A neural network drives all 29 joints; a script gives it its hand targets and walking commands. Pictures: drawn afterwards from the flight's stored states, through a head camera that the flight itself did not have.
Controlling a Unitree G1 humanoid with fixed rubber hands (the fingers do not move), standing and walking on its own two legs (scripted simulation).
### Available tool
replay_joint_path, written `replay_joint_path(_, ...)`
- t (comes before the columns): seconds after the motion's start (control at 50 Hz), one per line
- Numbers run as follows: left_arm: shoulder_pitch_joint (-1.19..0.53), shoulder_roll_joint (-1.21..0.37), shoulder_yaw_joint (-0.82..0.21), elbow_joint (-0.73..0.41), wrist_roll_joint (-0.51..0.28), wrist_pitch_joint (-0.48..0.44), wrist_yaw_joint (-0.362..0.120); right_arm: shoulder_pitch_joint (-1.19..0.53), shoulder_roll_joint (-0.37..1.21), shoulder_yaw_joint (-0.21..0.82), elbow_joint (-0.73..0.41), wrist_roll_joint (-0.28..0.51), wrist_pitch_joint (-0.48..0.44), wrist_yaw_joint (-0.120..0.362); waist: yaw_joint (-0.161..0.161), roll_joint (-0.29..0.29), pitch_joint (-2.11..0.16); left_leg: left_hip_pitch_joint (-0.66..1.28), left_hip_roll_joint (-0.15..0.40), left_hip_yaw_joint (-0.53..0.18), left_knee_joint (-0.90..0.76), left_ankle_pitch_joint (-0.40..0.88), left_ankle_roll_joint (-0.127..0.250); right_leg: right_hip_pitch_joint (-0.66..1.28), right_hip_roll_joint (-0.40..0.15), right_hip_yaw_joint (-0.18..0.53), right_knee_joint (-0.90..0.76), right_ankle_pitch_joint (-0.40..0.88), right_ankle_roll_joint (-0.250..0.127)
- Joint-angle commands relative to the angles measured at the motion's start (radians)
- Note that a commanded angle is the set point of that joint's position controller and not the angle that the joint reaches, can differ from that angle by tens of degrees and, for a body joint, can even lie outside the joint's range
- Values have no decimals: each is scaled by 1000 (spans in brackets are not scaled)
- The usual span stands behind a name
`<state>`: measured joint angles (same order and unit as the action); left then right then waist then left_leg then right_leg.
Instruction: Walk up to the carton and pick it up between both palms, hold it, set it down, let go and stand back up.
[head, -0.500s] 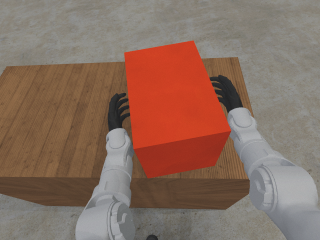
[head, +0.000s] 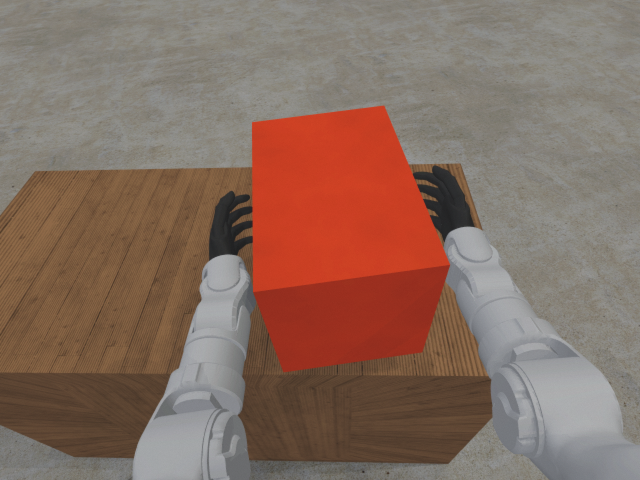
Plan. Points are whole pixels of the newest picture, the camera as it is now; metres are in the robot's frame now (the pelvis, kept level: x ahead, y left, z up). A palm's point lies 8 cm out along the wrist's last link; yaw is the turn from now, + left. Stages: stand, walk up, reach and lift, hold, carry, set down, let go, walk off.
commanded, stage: reach and lift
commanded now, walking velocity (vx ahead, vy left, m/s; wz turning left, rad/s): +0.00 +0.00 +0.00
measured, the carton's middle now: (335, 234) +0.46 +0.04 +0.02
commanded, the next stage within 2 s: hold in 1.72 s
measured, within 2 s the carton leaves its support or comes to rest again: neither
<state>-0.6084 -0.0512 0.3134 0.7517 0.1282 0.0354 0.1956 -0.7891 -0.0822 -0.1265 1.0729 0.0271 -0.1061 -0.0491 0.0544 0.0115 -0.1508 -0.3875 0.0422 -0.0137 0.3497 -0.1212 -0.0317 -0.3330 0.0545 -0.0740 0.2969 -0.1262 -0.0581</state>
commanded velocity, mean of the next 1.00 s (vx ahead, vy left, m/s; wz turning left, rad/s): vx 0.00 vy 0.00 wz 0.00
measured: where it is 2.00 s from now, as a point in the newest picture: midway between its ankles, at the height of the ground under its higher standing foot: outside the picture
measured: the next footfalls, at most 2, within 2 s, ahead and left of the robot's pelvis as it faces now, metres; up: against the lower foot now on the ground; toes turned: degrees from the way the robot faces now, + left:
none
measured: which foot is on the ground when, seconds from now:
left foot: down 0.00-1.00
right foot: down 0.00-1.00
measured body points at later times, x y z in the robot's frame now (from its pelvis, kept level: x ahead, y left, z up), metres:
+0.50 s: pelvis -0.01 +0.01 +0.00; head -0.03 +0.03 +0.45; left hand +0.38 +0.18 +0.12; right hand +0.40 -0.12 +0.13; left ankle +0.02 +0.14 -0.75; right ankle +0.01 -0.08 -0.75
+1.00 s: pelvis +0.00 +0.03 +0.00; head -0.04 +0.06 +0.45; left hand +0.38 +0.18 +0.16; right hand +0.38 -0.12 +0.15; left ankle +0.02 +0.14 -0.75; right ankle +0.01 -0.08 -0.75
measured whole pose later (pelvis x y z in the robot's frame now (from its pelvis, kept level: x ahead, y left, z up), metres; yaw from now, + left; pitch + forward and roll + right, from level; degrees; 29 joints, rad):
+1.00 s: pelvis +0.00 +0.03 +0.00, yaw +1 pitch -5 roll -1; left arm -0.59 -0.03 0.28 0.34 0.27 0.48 0.06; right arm -0.67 -0.02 -0.09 0.71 0.11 0.18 -0.14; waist -0.08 -0.06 -0.01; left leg -0.10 0.00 -0.01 0.34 -0.15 0.01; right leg -0.04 0.01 -0.07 0.27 -0.15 -0.01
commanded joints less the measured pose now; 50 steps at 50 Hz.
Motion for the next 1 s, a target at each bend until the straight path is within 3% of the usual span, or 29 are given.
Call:
replay_joint_path(0.0, -719, -643, -394, -188, 25, 7, -124, -579, 639, 205, -216, -16, 5, 113, -20, -21, -453, 274, -39, 21, -3, 202, 6, 259, -32, 34, -2, 249, 67)
replay_joint_path(0.26, -649, -586, -341, -272, 89, 195, -188, -602, 583, 138, -300, -40, 63, 126, -41, -3, -292, 351, -49, 47, -51, 143, 13, 299, -35, 4, -34, 167, 82)
replay_joint_path(0.58, -652, -600, -454, -385, 34, 283, -225, -606, 637, 265, -493, 27, 125, 61, -94, -9, -310, 382, -66, 30, -43, 124, 18, 336, -31, 10, -27, 195, 103)
replay_joint_path(0.98, -599, -591, -517, -517, 38, 419, -297, -584, 636, 375, -685, 126, 211, -9, -147, 19, -225, 461, -67, 10, -28, 183, -3, 348, -14, 0, -44, 178, 97)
